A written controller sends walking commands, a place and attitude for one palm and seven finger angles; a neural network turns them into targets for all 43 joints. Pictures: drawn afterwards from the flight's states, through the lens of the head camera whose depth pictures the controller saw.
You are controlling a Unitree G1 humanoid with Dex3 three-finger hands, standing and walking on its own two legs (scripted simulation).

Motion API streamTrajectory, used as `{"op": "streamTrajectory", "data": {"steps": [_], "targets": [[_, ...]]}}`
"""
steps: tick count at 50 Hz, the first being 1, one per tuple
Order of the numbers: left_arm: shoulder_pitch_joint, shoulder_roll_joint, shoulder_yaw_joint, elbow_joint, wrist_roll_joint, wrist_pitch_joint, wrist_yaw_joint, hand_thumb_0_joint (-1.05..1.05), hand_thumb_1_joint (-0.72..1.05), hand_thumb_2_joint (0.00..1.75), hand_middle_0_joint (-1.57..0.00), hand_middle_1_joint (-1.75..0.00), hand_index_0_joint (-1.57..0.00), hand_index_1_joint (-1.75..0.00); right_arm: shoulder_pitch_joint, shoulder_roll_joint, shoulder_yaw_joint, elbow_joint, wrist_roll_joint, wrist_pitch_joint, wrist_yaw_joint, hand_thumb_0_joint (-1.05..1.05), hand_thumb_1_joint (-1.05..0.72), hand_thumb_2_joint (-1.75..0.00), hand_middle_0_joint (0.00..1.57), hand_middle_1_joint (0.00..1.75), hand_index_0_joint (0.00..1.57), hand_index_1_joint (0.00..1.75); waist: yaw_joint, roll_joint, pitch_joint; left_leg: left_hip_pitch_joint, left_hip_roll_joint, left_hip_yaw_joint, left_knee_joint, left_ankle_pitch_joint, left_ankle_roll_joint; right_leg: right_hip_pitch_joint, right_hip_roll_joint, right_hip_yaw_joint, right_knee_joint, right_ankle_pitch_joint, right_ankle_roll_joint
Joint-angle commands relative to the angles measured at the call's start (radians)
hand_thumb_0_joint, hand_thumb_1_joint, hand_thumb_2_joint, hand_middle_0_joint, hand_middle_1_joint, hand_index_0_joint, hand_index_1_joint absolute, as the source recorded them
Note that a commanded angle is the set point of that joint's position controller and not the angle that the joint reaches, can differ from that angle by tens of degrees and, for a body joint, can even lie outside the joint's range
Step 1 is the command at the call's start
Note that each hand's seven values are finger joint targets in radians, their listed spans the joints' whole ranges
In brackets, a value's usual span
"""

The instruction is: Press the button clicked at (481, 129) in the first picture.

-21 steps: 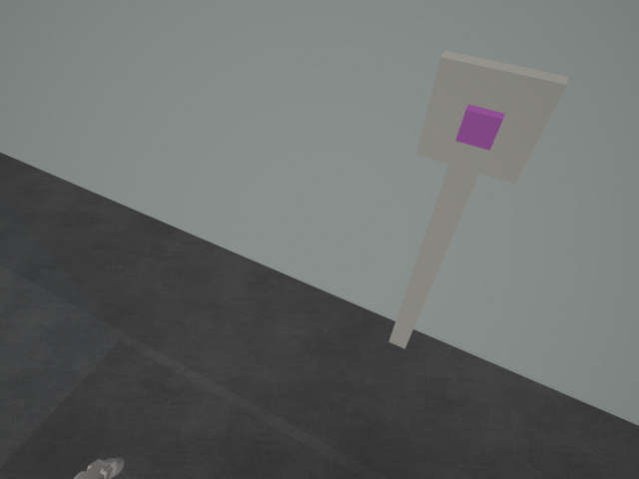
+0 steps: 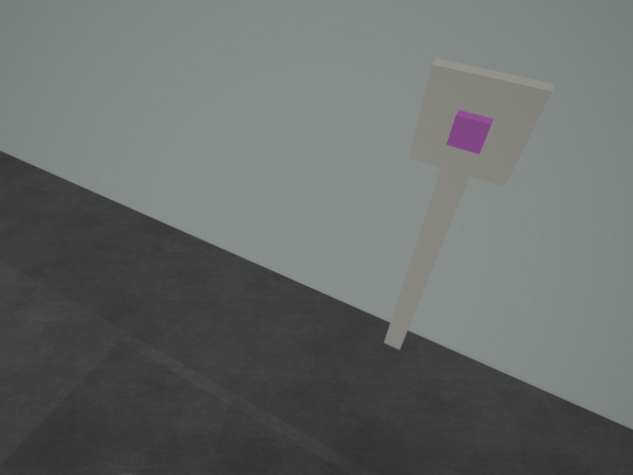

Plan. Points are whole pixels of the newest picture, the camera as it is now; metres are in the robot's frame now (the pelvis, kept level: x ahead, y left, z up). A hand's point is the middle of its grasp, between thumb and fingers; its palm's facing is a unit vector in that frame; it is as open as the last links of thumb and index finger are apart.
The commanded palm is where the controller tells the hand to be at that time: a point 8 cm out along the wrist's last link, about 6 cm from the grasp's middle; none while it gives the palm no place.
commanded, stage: stand and wait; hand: left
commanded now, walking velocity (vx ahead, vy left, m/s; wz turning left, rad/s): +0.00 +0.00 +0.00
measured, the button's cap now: (469, 131) +0.66 -0.23 +0.11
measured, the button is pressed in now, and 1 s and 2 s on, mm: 0 0 0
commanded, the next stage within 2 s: look at it before walking up in 0.42 s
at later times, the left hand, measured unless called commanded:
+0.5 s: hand out of the picture +0.06 +0.24 -0.15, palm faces -0.03 -0.94 -0.34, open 7.4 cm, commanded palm none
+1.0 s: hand out of the picture +0.06 +0.23 -0.15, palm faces -0.03 -0.94 -0.34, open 7.4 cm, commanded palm none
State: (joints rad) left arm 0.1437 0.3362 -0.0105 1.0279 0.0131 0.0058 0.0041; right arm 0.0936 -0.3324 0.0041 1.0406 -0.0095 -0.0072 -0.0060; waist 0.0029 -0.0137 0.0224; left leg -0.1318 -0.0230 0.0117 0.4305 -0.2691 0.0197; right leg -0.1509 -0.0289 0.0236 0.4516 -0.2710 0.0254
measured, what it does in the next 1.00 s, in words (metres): stands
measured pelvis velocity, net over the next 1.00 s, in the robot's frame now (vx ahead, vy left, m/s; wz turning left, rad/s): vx -0.02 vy -0.02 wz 0.00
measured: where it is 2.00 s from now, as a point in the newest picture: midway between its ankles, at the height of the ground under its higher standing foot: outside the picture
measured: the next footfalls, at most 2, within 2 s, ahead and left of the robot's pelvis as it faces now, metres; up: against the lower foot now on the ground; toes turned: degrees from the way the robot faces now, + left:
left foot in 1.98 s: +0.01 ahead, +0.11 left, +0.00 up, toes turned -17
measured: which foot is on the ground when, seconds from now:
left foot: down 0.00-1.00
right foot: down 0.00-1.00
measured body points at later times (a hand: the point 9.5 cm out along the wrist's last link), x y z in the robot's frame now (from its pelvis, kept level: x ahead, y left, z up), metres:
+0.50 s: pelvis -0.02 -0.01 +0.00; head -0.02 -0.01 +0.45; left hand +0.07 +0.29 -0.13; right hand +0.06 -0.31 -0.13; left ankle -0.02 +0.11 -0.74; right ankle -0.02 -0.14 -0.74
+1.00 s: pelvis -0.02 -0.02 +0.01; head -0.01 -0.02 +0.45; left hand +0.06 +0.28 -0.13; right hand +0.06 -0.31 -0.13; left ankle -0.02 +0.11 -0.74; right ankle -0.02 -0.14 -0.74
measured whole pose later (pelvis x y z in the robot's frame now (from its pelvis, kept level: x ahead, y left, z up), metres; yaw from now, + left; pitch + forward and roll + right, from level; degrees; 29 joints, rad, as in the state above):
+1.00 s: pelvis -0.02 -0.02 +0.01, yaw +0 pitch -2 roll +0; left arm 0.14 0.34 -0.01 1.09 0.01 -0.01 0.00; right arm 0.12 -0.34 0.00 1.12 0.00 -0.01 0.00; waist 0.00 0.00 0.03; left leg -0.12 0.00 0.01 0.36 -0.20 0.00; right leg -0.14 -0.01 0.02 0.38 -0.21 0.00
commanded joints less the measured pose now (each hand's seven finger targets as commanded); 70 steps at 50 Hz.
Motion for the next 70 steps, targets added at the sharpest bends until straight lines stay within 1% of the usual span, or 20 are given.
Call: {"op": "streamTrajectory", "data": {"steps": [1,7,13,15,28,29,35,39,42,50,53,58,59,60,62,65,67,68,69,70], "targets": [[-0.049,0.213,0.046,-0.06,-0.003,-0.027,0.011,0.0,0.9,0.9,-0.2,-0.3,-0.2,-0.3,-0.057,-0.213,-0.048,-0.058,-0.002,-0.03,-0.012,0.0,-0.9,-0.9,0.2,0.3,0.2,0.3,0.0,0.02,-0.071,0.006,0.131,-0.092,-0.074,0.259,0.02,0.022,-0.093,0.072,-0.06,0.267,-0.055],[-0.048,0.218,0.044,-0.035,-0.005,-0.03,0.01,0.0,0.9,0.9,-0.2,-0.3,-0.2,-0.3,-0.044,-0.216,-0.044,-0.03,0.0,-0.028,-0.01,0.0,-0.9,-0.9,0.2,0.3,0.2,0.3,-0.002,0.003,-0.065,0.004,0.131,-0.099,-0.09,0.215,0.017,0.025,-0.098,0.085,-0.084,0.24,-0.058],[-0.051,0.219,0.042,-0.018,-0.004,-0.03,0.008,0.0,0.9,0.9,-0.2,-0.3,-0.2,-0.3,-0.036,-0.219,-0.042,-0.01,0.001,-0.027,-0.008,0.0,-0.9,-0.9,0.2,0.3,0.2,0.3,-0.001,0.003,-0.036,-0.011,0.133,-0.104,-0.113,0.159,0.015,0.004,-0.093,0.095,-0.109,0.172,-0.057],[-0.052,0.22,0.043,-0.015,-0.003,-0.032,0.008,0.0,0.9,0.9,-0.2,-0.3,-0.2,-0.3,-0.028,-0.219,-0.042,-0.004,0.001,-0.028,-0.007,0.0,-0.9,-0.9,0.2,0.3,0.2,0.3,-0.003,-0.009,-0.048,-0.009,0.133,-0.106,-0.112,0.163,0.013,0.012,-0.097,0.097,-0.112,0.173,-0.059],[-0.059,0.214,0.042,-0.008,-0.002,-0.03,0.007,0.0,0.9,0.9,-0.2,-0.3,-0.2,-0.3,-0.031,-0.218,-0.041,0.009,0.0,-0.03,-0.006,0.0,-0.9,-0.9,0.2,0.3,0.2,0.3,0.0,0.015,-0.028,-0.01,0.138,-0.107,-0.132,0.15,0.01,-0.008,-0.091,0.098,-0.125,0.147,-0.055],[-0.058,0.217,0.043,-0.009,-0.001,-0.032,0.006,0.0,0.9,0.9,-0.2,-0.3,-0.2,-0.3,-0.027,-0.216,-0.041,0.007,0.001,-0.029,-0.006,0.0,-0.9,-0.9,0.2,0.3,0.2,0.3,0.0,0.0,-0.031,-0.01,0.138,-0.111,-0.129,0.156,0.01,-0.005,-0.089,0.099,-0.126,0.151,-0.057],[-0.059,0.215,0.045,-0.009,-0.001,-0.033,0.007,0.0,0.9,0.9,-0.2,-0.3,-0.2,-0.3,-0.024,-0.216,-0.042,0.01,0.001,-0.032,-0.007,0.0,-0.9,-0.9,0.2,0.3,0.2,0.3,-0.002,0.009,-0.051,0.003,0.141,-0.107,-0.128,0.177,0.009,0.008,-0.092,0.096,-0.124,0.177,-0.057],[-0.057,0.215,0.045,-0.007,-0.001,-0.033,0.007,0.0,0.9,0.9,-0.2,-0.3,-0.2,-0.3,-0.028,-0.215,-0.042,0.009,0.002,-0.03,-0.007,0.0,-0.9,-0.9,0.2,0.3,0.2,0.3,0.0,0.003,-0.031,0.001,0.14,-0.109,-0.132,0.166,0.008,-0.005,-0.091,0.099,-0.134,0.164,-0.056],[-0.055,0.214,0.044,-0.004,-0.002,-0.034,0.006,0.0,0.9,0.9,-0.2,-0.3,-0.2,-0.3,-0.025,-0.216,-0.042,0.01,0.001,-0.031,-0.008,0.0,-0.9,-0.9,0.2,0.3,0.2,0.3,-0.002,0.006,-0.05,0.013,0.141,-0.107,-0.128,0.187,0.008,0.006,-0.093,0.098,-0.13,0.19,-0.057],[-0.051,0.216,0.044,0.0,-0.001,-0.034,0.007,0.0,0.9,0.9,-0.2,-0.3,-0.2,-0.3,-0.025,-0.217,-0.041,0.014,0.002,-0.03,-0.008,0.0,-0.9,-0.9,0.2,0.3,0.2,0.3,-0.002,0.014,-0.047,0.016,0.143,-0.105,-0.133,0.195,0.006,0.014,-0.094,0.098,-0.134,0.205,-0.057],[-0.05,0.216,0.044,0.001,-0.002,-0.036,0.007,0.0,0.9,0.9,-0.2,-0.3,-0.2,-0.3,-0.025,-0.218,-0.041,0.014,0.002,-0.031,-0.009,0.0,-0.9,-0.9,0.2,0.3,0.2,0.3,-0.003,0.008,-0.06,0.03,0.144,-0.102,-0.128,0.214,0.005,0.02,-0.094,0.097,-0.132,0.232,-0.058],[-0.052,0.216,0.045,0.003,-0.002,-0.034,0.007,0.0,0.9,0.9,-0.2,-0.3,-0.2,-0.3,-0.026,-0.221,-0.042,0.014,0.001,-0.03,-0.011,0.0,-0.9,-0.9,0.2,0.3,0.2,0.3,-0.002,0.015,-0.044,0.035,0.148,-0.096,-0.132,0.213,0.003,0.009,-0.09,0.103,-0.133,0.239,-0.059],[-0.049,0.217,0.049,-0.004,-0.001,-0.03,0.006,0.0,0.9,0.9,-0.2,-0.3,-0.2,-0.3,-0.02,-0.218,-0.045,0.011,0.001,-0.03,-0.013,0.0,-0.9,-0.9,0.2,0.3,0.2,0.3,-0.003,0.013,-0.043,0.044,0.151,-0.086,-0.114,0.227,0.003,-0.005,-0.086,0.109,-0.121,0.268,-0.063],[-0.037,0.182,0.046,-0.007,-0.001,-0.02,0.008,0.0,0.9,0.9,-0.2,-0.3,-0.2,-0.3,0.003,-0.179,-0.041,0.012,0.0,-0.025,-0.015,0.0,-0.9,-0.9,0.2,0.3,0.2,0.3,-0.007,0.006,-0.054,0.047,0.155,-0.066,-0.091,0.239,-0.002,-0.01,-0.085,0.114,-0.098,0.3,-0.059],[0.011,0.107,0.037,-0.013,-0.001,0.005,0.011,0.0,0.9,0.9,-0.2,-0.3,-0.2,-0.3,0.05,-0.1,-0.033,0.004,-0.002,-0.008,-0.02,0.0,-0.9,-0.9,0.2,0.3,0.2,0.3,-0.008,0.005,-0.042,0.034,0.158,-0.029,-0.055,0.226,-0.018,-0.049,-0.079,0.124,-0.052,0.328,-0.051],[0.034,0.108,0.051,-0.056,0.004,0.022,0.008,0.0,0.9,0.9,-0.2,-0.3,-0.2,-0.3,0.072,-0.112,-0.053,-0.043,-0.003,0.007,-0.027,0.0,-0.9,-0.9,0.2,0.3,0.2,0.3,-0.011,0.02,-0.031,0.021,0.182,-0.018,-0.017,0.199,-0.01,-0.119,-0.052,0.136,0.027,0.325,-0.053],[0.042,0.096,0.058,-0.085,0.006,0.031,0.003,0.0,0.9,0.9,-0.2,-0.3,-0.2,-0.3,0.066,-0.122,-0.066,-0.075,-0.005,0.013,-0.029,0.0,-0.9,-0.9,0.2,0.3,0.2,0.3,-0.009,0.058,-0.019,0.005,0.217,-0.037,-0.026,0.157,0.011,-0.176,-0.017,0.12,0.1,0.27,-0.046],[0.048,0.085,0.06,-0.098,0.006,0.033,0.0,0.0,0.9,0.9,-0.2,-0.3,-0.2,-0.3,0.063,-0.129,-0.073,-0.089,-0.006,0.013,-0.03,0.0,-0.9,-0.9,0.2,0.3,0.2,0.3,-0.007,0.096,-0.02,-0.003,0.248,-0.054,-0.042,0.154,0.029,-0.196,0.006,0.098,0.162,0.229,-0.039],[0.057,0.071,0.062,-0.109,0.006,0.036,-0.002,0.0,0.9,0.9,-0.2,-0.3,-0.2,-0.3,0.058,-0.135,-0.081,-0.102,-0.005,0.012,-0.029,0.0,-0.9,-0.9,0.2,0.3,0.2,0.3,-0.004,0.143,-0.02,-0.012,0.296,-0.081,-0.062,0.189,0.06,-0.218,0.025,0.063,0.255,0.126,-0.031],[0.063,0.056,0.065,-0.12,0.008,0.041,-0.004,0.0,0.9,0.9,-0.2,-0.3,-0.2,-0.3,0.053,-0.133,-0.085,-0.112,-0.006,0.009,-0.029,0.0,-0.9,-0.9,0.2,0.3,0.2,0.3,0.001,0.187,-0.014,-0.027,0.353,-0.102,-0.083,0.254,0.104,-0.238,0.038,0.018,0.364,-0.084,-0.019]]}}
